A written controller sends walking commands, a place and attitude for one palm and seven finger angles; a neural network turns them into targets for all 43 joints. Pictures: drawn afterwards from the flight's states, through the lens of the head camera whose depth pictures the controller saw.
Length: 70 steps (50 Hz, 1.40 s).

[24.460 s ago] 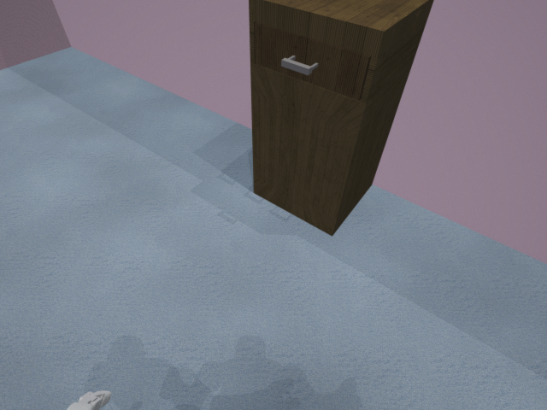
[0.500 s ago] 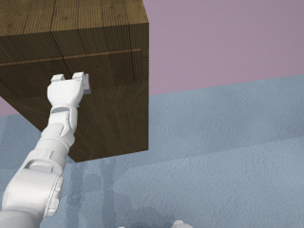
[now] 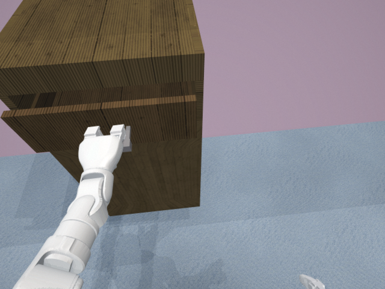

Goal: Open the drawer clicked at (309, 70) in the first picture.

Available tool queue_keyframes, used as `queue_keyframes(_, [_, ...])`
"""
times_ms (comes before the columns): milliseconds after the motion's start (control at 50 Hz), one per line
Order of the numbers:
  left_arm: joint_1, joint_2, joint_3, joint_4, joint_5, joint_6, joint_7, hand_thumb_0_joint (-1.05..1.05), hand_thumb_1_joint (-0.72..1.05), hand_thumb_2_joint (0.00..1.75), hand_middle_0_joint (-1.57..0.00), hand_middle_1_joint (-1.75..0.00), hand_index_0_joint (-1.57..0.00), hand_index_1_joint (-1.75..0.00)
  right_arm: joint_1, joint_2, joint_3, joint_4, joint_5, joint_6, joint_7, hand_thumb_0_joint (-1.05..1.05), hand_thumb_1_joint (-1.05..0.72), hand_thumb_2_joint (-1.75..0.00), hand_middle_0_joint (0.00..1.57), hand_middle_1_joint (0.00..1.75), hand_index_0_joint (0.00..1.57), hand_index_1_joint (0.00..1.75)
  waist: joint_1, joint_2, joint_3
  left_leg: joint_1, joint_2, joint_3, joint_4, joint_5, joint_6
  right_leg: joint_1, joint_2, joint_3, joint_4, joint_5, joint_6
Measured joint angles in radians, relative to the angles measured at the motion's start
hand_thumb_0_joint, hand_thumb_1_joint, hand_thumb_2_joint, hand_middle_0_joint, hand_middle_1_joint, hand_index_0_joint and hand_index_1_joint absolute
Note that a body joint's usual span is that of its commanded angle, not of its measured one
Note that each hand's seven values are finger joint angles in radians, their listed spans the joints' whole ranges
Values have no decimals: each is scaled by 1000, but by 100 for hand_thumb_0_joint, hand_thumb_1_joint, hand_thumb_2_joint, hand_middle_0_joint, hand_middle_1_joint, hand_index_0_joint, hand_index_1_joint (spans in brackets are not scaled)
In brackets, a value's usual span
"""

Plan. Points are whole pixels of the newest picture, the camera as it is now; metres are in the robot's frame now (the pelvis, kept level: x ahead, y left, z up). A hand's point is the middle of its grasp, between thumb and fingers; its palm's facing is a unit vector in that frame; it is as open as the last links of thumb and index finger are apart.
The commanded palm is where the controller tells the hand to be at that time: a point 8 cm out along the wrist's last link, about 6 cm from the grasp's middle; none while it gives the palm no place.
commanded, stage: pull the drawer open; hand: left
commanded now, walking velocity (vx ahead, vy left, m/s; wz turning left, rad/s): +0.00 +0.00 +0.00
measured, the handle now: (108, 139) +0.44 +0.21 +0.02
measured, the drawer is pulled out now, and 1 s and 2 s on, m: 0.06 0.19 0.29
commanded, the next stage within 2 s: none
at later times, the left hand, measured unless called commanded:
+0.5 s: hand (107, 188) +0.33 +0.19 +0.00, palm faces +0.00 -0.06 -1.00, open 5.3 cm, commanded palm +0.28 +0.21 +0.05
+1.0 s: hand (105, 214) +0.27 +0.19 +0.00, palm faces +0.00 -0.07 -1.00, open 5.3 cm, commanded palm +0.23 +0.19 +0.05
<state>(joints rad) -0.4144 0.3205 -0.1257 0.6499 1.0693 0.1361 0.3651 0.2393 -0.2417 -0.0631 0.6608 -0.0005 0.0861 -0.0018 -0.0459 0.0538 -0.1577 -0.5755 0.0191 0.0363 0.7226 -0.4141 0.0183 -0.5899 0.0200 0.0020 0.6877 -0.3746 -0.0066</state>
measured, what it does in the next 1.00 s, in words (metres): stands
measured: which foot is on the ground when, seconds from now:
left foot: down 0.00-1.00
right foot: down 0.00-1.00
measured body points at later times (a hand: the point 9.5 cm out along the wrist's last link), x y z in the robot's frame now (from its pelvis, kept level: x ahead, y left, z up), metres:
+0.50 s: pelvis -0.01 -0.01 +0.00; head +0.03 -0.02 +0.45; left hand +0.33 +0.19 +0.05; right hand +0.12 -0.27 -0.12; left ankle -0.05 +0.11 -0.71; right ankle -0.04 -0.12 -0.71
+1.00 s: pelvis -0.03 -0.01 +0.00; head -0.01 -0.04 +0.45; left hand +0.27 +0.19 +0.05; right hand +0.13 -0.25 -0.11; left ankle -0.05 +0.11 -0.71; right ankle -0.04 -0.12 -0.71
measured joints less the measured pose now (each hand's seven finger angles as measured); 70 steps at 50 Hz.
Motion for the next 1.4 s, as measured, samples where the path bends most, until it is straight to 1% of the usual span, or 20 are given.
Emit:
queue_keyframes(120, [56, -7, -8, -55, -1, 7, -3, 1, 78, 81, -31, -135, -40, -134, -12, 1, 5, -2, 1, 3, -7, 0, -90, -90, 20, 30, 20, 30, 9, -1, 7, 27, 0, -3, -13, 2, -4, 23, 1, 0, -4, -1, -3])
queue_keyframes(280, [149, -8, -1, -137, -4, 7, -8, 1, 78, 80, -31, -135, -41, -134, -23, 4, 7, -2, 1, 0, -12, 0, -90, -90, 20, 30, 20, 30, 13, -4, 9, 55, 0, 4, -27, 11, -7, 44, 3, 10, -10, 4, -6])
queue_keyframes(560, [274, -25, -15, -237, 2, 15, 6, 1, 77, 81, -31, -135, -42, -133, -49, 4, 8, -4, 2, -19, -14, 0, -90, -90, 20, 30, 20, 30, 23, -4, 16, 91, 0, 8, -38, 15, -12, 66, 5, 17, -1, 12, -8])
queue_keyframes(680, [314, -34, -30, -263, 5, 17, 12, 1, 77, 81, -31, -135, -43, -133, -59, 7, 12, -6, 1, -25, -13, 0, -90, -90, 20, 30, 20, 30, 32, -4, 19, 101, -2, 8, -33, 20, -13, 75, 2, 16, 8, 15, -9])
queue_keyframes(780, [318, -41, -47, -264, 10, 17, 20, 1, 77, 82, -32, -135, -43, -134, -68, 8, 17, -3, 0, -32, -15, 1, -90, -90, 20, 30, 20, 30, 44, -4, 31, 107, -6, 3, -27, 24, -13, 82, -2, 11, 17, 15, -11])
queue_keyframes(940, [335, -42, -49, -273, 11, 14, 14, 1, 76, 81, -32, -134, -42, -134, -80, 16, 24, 0, -1, -38, -21, 1, -90, -90, 20, 30, 20, 30, 54, -6, 37, 117, -6, 5, -32, 33, -17, 87, -1, 14, 21, 20, -14])
queue_keyframes(1120, [459, -44, -42, -382, 9, 12, 14, 2, 77, 81, -30, -135, -44, -133, -81, 13, 23, -11, -3, -46, -11, 1, -90, -90, 20, 30, 20, 30, 55, -6, 31, 138, -2, 14, -42, 32, -20, 100, 3, 22, 20, 17, -17])
queue_keyframes(1300, [586, -45, -58, -498, 18, 14, 31, 2, 76, 81, -30, -135, -45, -132, -105, 8, 19, -22, -9, -51, 4, 1, -90, -90, 20, 30, 20, 30, 68, -3, 34, 149, -2, 13, -34, 23, -23, 109, 4, 22, 31, 6, -19])
queue_keyframes(1400, [628, -45, -70, -536, 23, 9, 38, 2, 76, 82, -30, -135, -45, -132, -122, 12, 24, -27, -13, -53, 6, 1, -90, -90, 20, 30, 20, 30, 79, -2, 39, 152, -3, 8, -26, 18, -24, 114, 2, 17, 41, -1, -21])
